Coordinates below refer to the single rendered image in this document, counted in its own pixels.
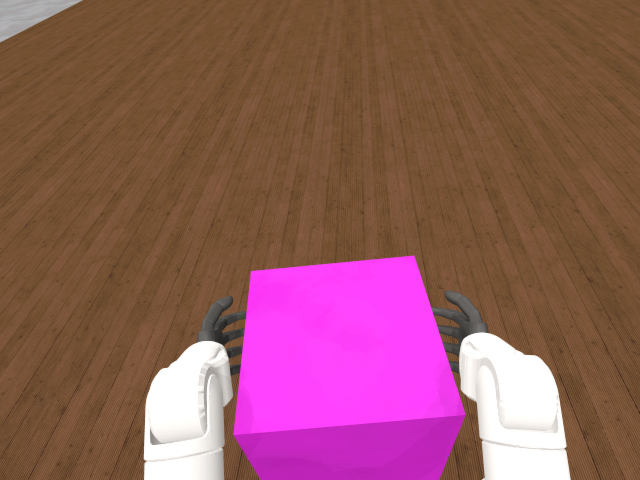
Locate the carton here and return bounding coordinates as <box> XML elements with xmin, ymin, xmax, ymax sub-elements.
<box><xmin>233</xmin><ymin>256</ymin><xmax>466</xmax><ymax>480</ymax></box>

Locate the left robot forearm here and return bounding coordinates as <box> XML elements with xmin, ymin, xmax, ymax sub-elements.
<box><xmin>144</xmin><ymin>341</ymin><xmax>233</xmax><ymax>480</ymax></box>

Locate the right robot forearm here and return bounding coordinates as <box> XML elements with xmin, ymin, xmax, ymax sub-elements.
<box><xmin>459</xmin><ymin>333</ymin><xmax>571</xmax><ymax>480</ymax></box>

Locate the right robot hand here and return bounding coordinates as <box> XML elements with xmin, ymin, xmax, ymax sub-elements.
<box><xmin>431</xmin><ymin>290</ymin><xmax>489</xmax><ymax>374</ymax></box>

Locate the left robot hand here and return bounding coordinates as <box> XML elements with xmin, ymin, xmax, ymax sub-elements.
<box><xmin>196</xmin><ymin>296</ymin><xmax>247</xmax><ymax>376</ymax></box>

